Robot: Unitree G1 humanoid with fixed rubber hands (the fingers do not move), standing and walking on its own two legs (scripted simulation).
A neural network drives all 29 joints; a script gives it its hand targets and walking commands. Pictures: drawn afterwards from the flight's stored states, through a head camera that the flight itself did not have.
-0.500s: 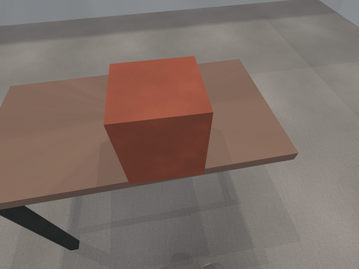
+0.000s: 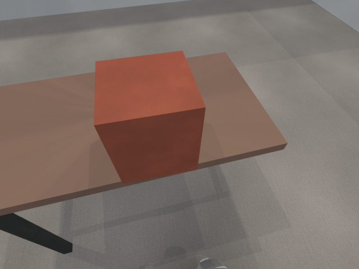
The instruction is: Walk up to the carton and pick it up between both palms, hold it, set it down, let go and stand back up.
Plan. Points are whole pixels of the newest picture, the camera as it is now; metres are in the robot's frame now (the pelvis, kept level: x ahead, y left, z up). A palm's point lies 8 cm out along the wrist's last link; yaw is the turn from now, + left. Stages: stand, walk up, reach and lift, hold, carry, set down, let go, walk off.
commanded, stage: walk up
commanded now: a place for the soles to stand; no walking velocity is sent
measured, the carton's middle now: (151, 120) +0.46 +0.06 +0.04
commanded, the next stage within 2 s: reach and lift in 0.84 s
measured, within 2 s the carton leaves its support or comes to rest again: neither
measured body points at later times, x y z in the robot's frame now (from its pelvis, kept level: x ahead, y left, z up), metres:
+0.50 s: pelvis +0.01 +0.00 +0.00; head +0.03 -0.02 +0.45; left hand +0.07 +0.24 -0.14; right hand +0.01 -0.24 -0.16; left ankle -0.01 +0.08 -0.72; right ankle +0.04 -0.13 -0.72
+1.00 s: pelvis -0.02 -0.01 -0.02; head +0.05 -0.02 +0.42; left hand +0.10 +0.24 -0.16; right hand +0.05 -0.26 -0.18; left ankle -0.01 +0.09 -0.72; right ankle +0.04 -0.13 -0.72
